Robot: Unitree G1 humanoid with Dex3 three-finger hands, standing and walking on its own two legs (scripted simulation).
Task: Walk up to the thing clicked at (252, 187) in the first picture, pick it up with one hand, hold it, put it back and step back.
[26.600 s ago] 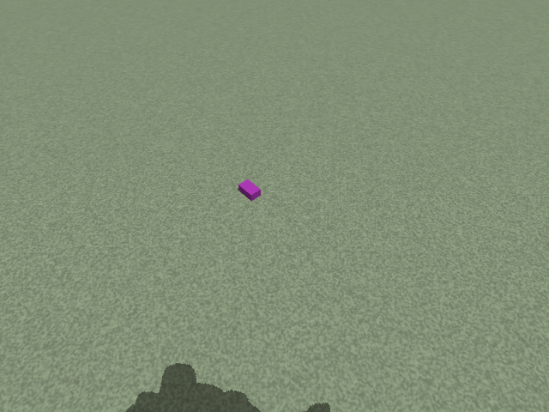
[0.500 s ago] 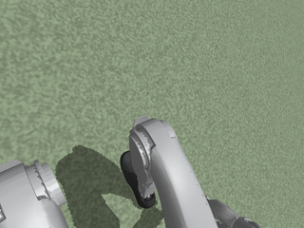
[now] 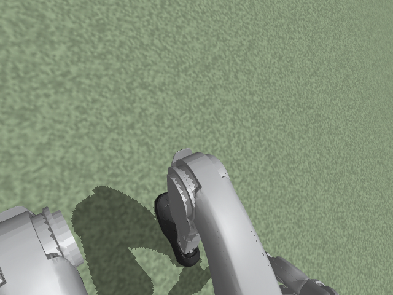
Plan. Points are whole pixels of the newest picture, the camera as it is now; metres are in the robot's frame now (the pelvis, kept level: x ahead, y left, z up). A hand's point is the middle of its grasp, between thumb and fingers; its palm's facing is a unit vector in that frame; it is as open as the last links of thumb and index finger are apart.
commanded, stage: open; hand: left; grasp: from above
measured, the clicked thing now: out of the picture +0.44 +0.36 -0.28
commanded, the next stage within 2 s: withdraw in 0.08 s
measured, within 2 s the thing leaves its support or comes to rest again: neither
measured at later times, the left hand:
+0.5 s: hand out of the picture +0.46 +0.36 -0.17, palm faces -0.27 -0.11 -0.96, open 13.2 cm
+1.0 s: hand out of the picture +0.41 +0.35 -0.12, palm faces -0.47 -0.13 -0.87, open 13.5 cm
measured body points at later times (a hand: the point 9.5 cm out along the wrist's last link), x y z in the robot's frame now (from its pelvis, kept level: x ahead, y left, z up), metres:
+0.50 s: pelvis +0.01 +0.00 +0.01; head +0.24 +0.13 +0.37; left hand +0.47 +0.37 -0.12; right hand +0.08 -0.26 -0.06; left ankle +0.06 +0.13 -0.27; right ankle +0.12 -0.14 -0.27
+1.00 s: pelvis -0.01 -0.02 +0.03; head +0.21 +0.09 +0.41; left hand +0.43 +0.36 -0.07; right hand +0.10 -0.29 -0.05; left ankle +0.06 +0.13 -0.27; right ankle +0.13 -0.14 -0.27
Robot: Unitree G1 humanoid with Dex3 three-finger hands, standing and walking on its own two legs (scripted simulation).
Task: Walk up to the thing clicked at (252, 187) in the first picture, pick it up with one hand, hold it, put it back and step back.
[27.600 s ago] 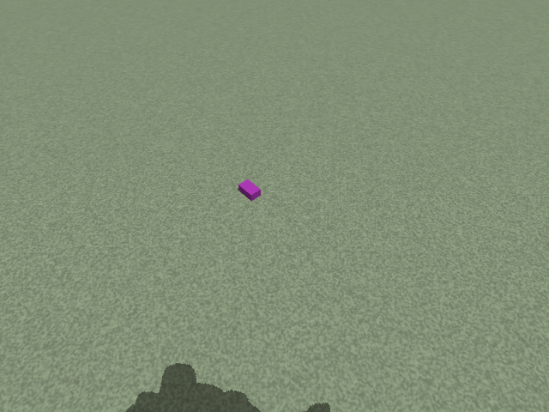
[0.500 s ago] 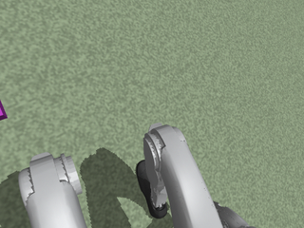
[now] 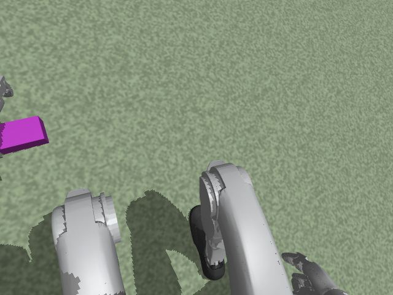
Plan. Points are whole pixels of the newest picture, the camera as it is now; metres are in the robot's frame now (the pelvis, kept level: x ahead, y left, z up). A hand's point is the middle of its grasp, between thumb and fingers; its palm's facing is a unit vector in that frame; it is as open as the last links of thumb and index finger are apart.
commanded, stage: withdraw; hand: left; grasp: from above
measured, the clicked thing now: (20, 134) +0.50 +0.32 -0.31
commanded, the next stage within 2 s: home in 0.12 s
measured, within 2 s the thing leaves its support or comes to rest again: neither
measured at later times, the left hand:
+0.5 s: hand out of the picture +0.46 +0.33 -0.08, palm faces -0.37 -0.19 -0.91, open 11.7 cm
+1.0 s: hand out of the picture +0.28 +0.25 +0.13, palm faces -0.07 -0.85 -0.52, open 7.4 cm
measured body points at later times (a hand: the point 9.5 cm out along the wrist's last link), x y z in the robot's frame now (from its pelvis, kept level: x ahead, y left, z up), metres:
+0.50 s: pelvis +0.02 +0.01 +0.04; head +0.23 +0.06 +0.43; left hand +0.47 +0.34 -0.03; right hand +0.08 -0.25 -0.08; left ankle +0.09 +0.14 -0.30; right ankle +0.12 -0.14 -0.30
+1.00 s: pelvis +0.02 +0.00 +0.22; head +0.15 +0.04 +0.65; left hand +0.28 +0.29 +0.16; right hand +0.26 -0.22 +0.13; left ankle +0.09 +0.14 -0.30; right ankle +0.12 -0.14 -0.30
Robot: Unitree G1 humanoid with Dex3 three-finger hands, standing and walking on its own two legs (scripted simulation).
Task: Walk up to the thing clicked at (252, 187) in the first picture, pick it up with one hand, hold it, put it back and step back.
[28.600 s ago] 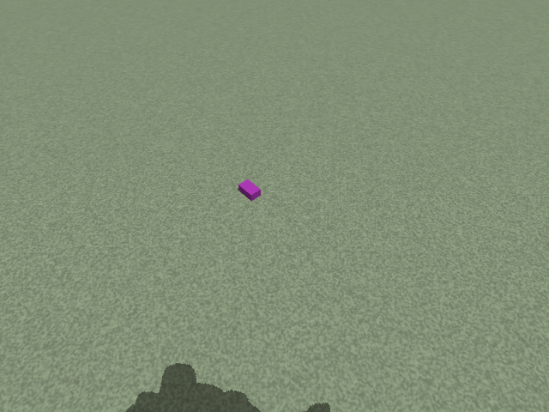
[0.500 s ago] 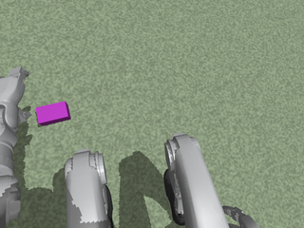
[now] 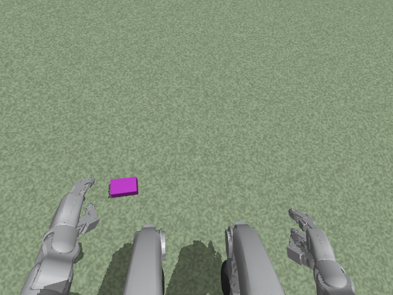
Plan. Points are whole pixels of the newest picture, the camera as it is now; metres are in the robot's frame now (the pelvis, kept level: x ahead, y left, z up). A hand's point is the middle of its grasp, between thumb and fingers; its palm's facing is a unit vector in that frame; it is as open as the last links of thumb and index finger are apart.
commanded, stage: home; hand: left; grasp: from above
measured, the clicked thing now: (124, 187) +0.51 +0.27 -0.53
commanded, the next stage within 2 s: none
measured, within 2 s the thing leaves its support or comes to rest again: neither
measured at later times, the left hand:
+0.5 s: hand (69, 232) +0.23 +0.18 +0.11, palm faces +0.11 -0.97 -0.21, open 7.4 cm
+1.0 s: hand (63, 238) +0.22 +0.19 +0.12, palm faces +0.11 -0.97 -0.20, open 7.4 cm
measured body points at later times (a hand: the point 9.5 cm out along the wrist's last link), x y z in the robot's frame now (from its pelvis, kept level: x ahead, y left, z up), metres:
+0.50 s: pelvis +0.06 +0.00 +0.15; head +0.08 +0.00 +0.60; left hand +0.22 +0.23 +0.12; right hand +0.21 -0.25 +0.08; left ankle +0.08 +0.13 -0.52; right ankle +0.08 -0.15 -0.52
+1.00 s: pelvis +0.07 +0.00 +0.16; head +0.08 +0.00 +0.61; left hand +0.22 +0.24 +0.13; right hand +0.25 -0.24 +0.11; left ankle +0.08 +0.13 -0.52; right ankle +0.08 -0.15 -0.52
